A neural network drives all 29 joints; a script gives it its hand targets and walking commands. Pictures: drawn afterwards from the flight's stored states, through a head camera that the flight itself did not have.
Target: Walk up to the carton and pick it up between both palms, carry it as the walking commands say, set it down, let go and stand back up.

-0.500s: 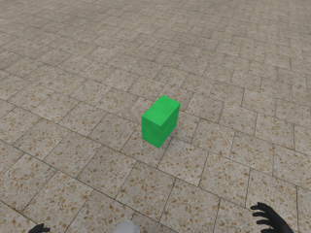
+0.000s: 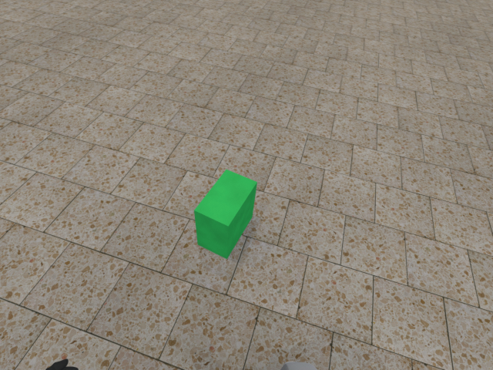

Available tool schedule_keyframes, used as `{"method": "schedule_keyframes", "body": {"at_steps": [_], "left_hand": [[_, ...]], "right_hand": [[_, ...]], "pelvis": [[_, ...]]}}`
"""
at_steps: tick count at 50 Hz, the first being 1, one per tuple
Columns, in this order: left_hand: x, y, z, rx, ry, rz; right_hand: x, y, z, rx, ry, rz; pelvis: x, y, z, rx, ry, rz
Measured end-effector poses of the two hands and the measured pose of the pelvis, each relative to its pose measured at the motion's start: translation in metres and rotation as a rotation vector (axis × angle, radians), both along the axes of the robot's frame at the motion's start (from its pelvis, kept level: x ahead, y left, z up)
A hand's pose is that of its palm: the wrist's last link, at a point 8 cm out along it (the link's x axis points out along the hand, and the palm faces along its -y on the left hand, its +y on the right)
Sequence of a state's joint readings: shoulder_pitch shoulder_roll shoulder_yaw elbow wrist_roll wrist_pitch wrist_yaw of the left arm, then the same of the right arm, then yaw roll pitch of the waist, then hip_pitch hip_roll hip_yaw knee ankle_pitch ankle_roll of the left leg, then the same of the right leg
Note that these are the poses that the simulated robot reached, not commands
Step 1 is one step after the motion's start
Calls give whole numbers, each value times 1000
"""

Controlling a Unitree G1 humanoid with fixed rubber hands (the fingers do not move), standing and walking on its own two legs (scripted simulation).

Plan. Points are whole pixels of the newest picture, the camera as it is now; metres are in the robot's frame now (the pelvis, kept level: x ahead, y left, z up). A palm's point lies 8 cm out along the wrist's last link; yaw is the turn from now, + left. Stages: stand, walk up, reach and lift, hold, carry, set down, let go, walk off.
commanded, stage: walk up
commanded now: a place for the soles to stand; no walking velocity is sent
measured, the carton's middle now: (226, 214) +0.85 -0.02 -0.64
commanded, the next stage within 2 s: none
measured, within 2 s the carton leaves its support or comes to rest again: neither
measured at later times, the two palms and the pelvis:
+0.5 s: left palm (52, 330) +0.23 +0.32 -0.10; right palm (417, 305) +0.21 -0.32 -0.05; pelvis +0.14 +0.00 -0.01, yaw +2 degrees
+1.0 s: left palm (76, 284) +0.32 +0.31 -0.11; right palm (378, 229) +0.39 -0.33 -0.08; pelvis +0.27 -0.02 -0.02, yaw +3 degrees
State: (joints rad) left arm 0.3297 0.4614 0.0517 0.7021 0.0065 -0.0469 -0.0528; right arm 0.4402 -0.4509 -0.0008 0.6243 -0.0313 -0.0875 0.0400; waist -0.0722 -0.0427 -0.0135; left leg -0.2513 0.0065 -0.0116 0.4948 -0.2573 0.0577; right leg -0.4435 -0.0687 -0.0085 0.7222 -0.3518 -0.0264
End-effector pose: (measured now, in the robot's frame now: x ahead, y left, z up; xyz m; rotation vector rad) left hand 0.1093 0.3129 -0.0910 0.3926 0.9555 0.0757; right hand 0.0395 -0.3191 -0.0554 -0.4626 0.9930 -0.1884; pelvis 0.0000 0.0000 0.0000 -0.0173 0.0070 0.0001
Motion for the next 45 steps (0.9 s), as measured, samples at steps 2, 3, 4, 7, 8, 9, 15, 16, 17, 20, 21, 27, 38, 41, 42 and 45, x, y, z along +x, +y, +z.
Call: {"method": "schedule_keyframes", "body": {"at_steps": [2, 3, 4, 7, 8, 9, 15, 16, 17, 20, 21, 27, 38, 41, 42, 45], "left_hand": [[13, -9, -1, 12, -22, -4], [19, -13, -4, 19, -37, -1], [21, -15, -5, 24, -46, 10], [21, -11, 3, 40, -57, 67], [20, -9, 5, 44, -55, 84], [19, -7, 6, 47, -52, 100], [29, 9, -4, 31, -20, 158], [36, 13, -10, 26, -19, 157], [44, 16, -16, 22, -16, 152], [74, 16, -19, 8, -6, 114], [85, 14, -17, 3, -7, 98], [136, 3, -6, -2, -9, 45], [183, -25, -6, 43, -8, 96], [182, -21, -1, 55, 1, 145], [181, -20, -1, 56, 8, 158], [184, -14, -4, 50, 29, 184]], "right_hand": [[13, -10, -11, 13, 2, 1], [21, -14, -19, 19, 2, 8], [30, -17, -25, 25, 4, 18], [65, -14, -27, 40, -1, 71], [78, -13, -26, 45, -6, 91], [91, -10, -25, 51, -13, 110], [158, 11, -19, 47, -57, 183], [165, 14, -19, 38, -67, 184], [170, 15, -21, 28, -78, 177], [174, 12, -13, -1, -96, 127], [174, 10, -8, -10, -99, 108], [176, -4, 4, -26, -66, 43], [250, -33, -34, 25, 12, 84], [287, -28, -31, 31, 3, 136], [298, -26, -30, 33, -2, 151], [328, -17, -28, 27, -22, 182]], "pelvis": [[12, -10, -7, 13, -3, -1], [18, -15, -13, 19, -5, 3], [24, -19, -17, 20, -11, 8], [40, -21, -14, 14, -17, 19], [45, -21, -13, 16, -16, 20], [50, -21, -12, 17, -14, 21], [85, -6, -14, -1, -5, 22], [92, -2, -18, -7, -7, 22], [99, 2, -22, -10, -10, 25], [115, 6, -21, -10, -23, 26], [121, 6, -17, -10, -25, 25], [155, -1, -5, -9, -36, 28], [222, -36, -20, 22, -18, 48], [236, -36, -16, 24, -11, 51], [240, -36, -16, 24, -9, 52], [253, -31, -16, 18, -5, 52]]}}
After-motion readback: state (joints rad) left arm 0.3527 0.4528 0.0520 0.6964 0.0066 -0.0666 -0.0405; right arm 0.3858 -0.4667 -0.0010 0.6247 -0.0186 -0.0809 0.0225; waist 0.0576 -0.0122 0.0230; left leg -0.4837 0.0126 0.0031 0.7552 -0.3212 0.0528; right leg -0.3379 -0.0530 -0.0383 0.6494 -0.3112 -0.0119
